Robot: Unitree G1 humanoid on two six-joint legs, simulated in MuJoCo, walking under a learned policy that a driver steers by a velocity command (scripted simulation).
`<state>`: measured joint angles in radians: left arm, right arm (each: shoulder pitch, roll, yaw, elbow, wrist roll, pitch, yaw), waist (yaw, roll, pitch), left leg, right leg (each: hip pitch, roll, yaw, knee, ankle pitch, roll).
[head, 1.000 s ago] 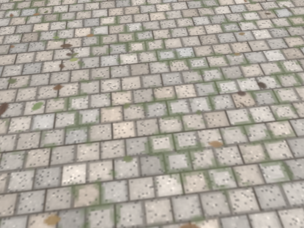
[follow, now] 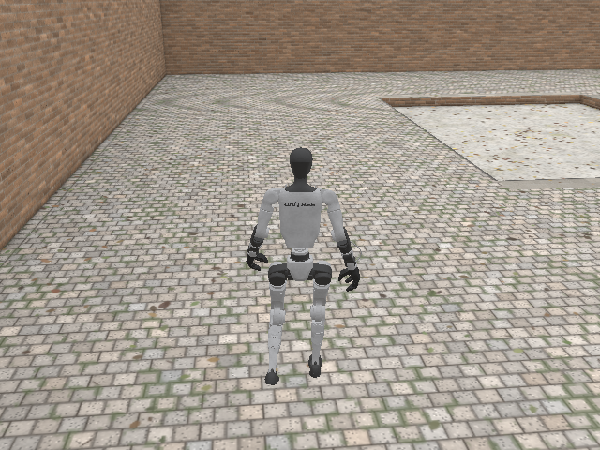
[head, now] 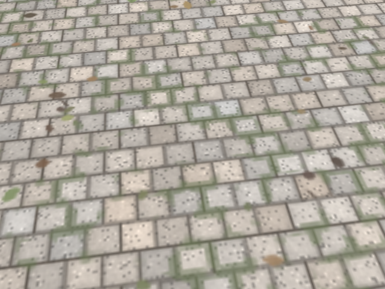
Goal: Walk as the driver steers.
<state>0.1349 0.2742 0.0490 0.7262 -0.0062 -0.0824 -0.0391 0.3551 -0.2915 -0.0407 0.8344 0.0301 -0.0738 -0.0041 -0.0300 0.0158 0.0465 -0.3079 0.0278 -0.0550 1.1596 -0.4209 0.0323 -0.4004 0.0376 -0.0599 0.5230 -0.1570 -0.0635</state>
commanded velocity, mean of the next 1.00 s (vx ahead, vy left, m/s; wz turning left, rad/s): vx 0.45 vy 0.00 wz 0.40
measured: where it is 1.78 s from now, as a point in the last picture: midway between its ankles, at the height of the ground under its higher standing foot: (156, 237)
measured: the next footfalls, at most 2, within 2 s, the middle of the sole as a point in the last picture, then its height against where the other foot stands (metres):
left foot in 0.44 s outside the picture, level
right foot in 0.90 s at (180, 209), level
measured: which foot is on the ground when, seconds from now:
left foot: up 0.00-0.42, down 0.44-0.92, up 0.94-1.00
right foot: down 0.00-0.46, up 0.48-0.88, down 0.90-1.00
